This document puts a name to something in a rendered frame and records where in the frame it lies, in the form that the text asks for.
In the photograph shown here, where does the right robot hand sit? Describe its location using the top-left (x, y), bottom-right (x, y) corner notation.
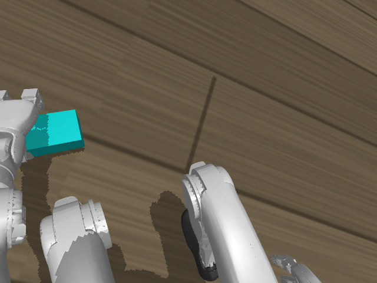
top-left (270, 254), bottom-right (321, 283)

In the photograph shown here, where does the right robot foot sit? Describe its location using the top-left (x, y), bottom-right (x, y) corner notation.
top-left (181, 209), bottom-right (219, 281)

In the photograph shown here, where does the left robot arm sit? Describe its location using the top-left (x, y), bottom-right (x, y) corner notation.
top-left (0, 127), bottom-right (26, 283)

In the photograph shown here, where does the carton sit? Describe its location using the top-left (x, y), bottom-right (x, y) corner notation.
top-left (25, 110), bottom-right (85, 157)

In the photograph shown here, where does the left robot hand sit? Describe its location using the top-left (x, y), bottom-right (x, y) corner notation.
top-left (0, 88), bottom-right (45, 163)

